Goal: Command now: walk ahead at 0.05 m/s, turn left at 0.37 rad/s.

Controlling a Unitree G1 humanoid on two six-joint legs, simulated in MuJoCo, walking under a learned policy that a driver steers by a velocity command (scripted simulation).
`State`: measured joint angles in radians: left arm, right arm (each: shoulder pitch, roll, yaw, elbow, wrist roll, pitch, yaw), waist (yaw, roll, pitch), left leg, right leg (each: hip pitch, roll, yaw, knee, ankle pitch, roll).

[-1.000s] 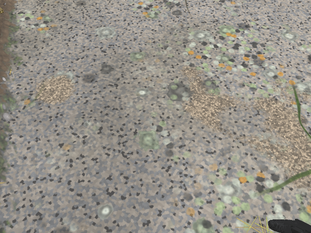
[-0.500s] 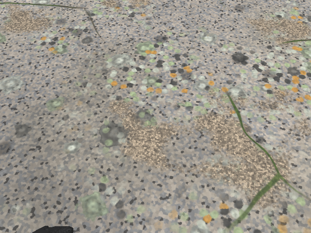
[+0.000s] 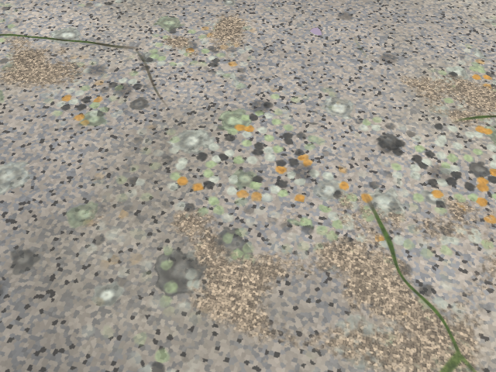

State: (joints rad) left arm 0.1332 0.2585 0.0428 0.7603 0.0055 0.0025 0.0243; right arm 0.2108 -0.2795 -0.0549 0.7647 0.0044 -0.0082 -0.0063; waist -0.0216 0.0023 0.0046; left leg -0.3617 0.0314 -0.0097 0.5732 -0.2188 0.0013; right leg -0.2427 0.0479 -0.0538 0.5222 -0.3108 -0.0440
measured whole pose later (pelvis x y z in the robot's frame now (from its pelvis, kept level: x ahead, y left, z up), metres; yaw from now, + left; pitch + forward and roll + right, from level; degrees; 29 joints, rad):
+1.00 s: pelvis +0.14 +0.13 +0.00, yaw +33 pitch +2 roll +0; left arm 0.30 0.32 0.07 0.80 -0.02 -0.09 -0.01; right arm 0.23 -0.28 -0.06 0.64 0.01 -0.05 0.03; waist 0.02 -0.03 0.02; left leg -0.34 -0.03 0.03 0.54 -0.24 0.06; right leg -0.43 -0.10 -0.01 1.18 -0.37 0.00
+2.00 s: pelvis +0.60 +0.47 +0.00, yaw +34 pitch +2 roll -1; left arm 0.33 0.31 0.04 0.87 -0.03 -0.06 -0.01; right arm 0.13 -0.27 -0.04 0.72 0.00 -0.09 0.03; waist 0.03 -0.02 0.03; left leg -0.43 -0.01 0.03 0.55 -0.16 0.05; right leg -0.26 0.00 0.04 1.05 -0.46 -0.03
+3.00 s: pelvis +1.12 +0.71 -0.01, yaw +6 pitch +2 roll +1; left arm 0.37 0.30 0.07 0.74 -0.03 -0.03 0.02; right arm 0.07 -0.27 -0.05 0.70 -0.01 -0.13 0.02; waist 0.06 -0.03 0.00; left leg -0.45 -0.04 -0.01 0.55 -0.14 0.02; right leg -0.23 0.09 0.19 0.92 -0.51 -0.04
